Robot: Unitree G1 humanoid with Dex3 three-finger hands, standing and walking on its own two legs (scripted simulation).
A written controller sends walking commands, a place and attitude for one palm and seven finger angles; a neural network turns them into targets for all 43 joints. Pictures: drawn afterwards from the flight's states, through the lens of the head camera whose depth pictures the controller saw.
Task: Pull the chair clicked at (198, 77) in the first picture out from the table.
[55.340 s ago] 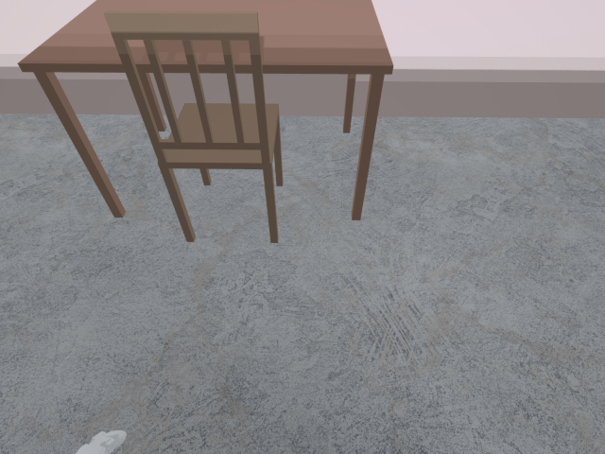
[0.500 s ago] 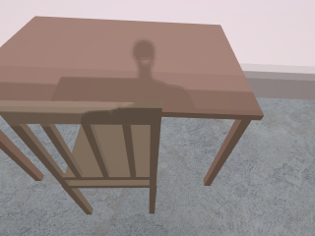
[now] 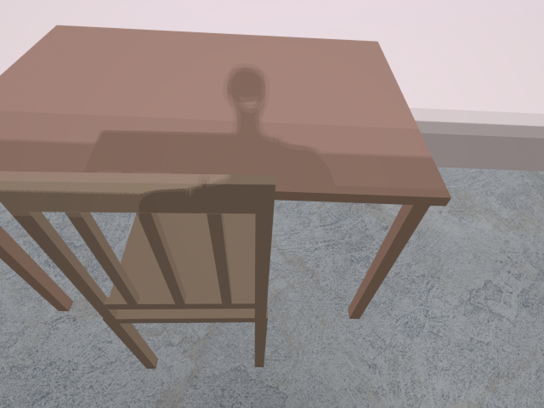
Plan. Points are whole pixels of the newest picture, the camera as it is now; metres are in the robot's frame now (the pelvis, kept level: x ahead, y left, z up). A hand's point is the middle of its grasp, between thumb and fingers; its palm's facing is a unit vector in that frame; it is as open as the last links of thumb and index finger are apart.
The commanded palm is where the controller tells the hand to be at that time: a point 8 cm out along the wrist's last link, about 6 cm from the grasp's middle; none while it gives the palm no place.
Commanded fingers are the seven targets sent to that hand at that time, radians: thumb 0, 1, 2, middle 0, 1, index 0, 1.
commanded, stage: look again from close up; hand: left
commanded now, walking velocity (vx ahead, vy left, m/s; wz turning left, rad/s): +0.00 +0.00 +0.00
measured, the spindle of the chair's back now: (166, 263) +0.37 +0.23 -0.09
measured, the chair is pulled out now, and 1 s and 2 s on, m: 0.04 0.04 0.04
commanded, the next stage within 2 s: shuffle to correct the standing spot in 0.02 s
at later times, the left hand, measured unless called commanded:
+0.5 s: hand out of the picture -0.02 +0.18 -0.18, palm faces +0.04 -0.97 -0.24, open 7.4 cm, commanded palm none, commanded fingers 0.00 0.90 0.90 -0.20 -0.30 -0.20 -0.30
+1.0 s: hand out of the picture -0.02 +0.19 -0.19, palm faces +0.06 -0.98 -0.19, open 7.4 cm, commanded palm none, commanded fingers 0.00 0.90 0.90 -0.20 -0.30 -0.20 -0.30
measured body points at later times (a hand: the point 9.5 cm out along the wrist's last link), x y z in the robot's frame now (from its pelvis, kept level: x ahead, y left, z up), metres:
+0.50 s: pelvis -0.04 -0.01 -0.01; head -0.02 -0.01 +0.44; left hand -0.03 +0.23 -0.16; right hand +0.01 -0.24 -0.17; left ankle +0.00 +0.10 -0.74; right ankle -0.05 -0.13 -0.74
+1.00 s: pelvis +0.01 +0.03 -0.01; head +0.02 +0.04 +0.44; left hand -0.02 +0.25 -0.17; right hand +0.02 -0.20 -0.17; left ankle +0.00 +0.10 -0.74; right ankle -0.05 -0.12 -0.74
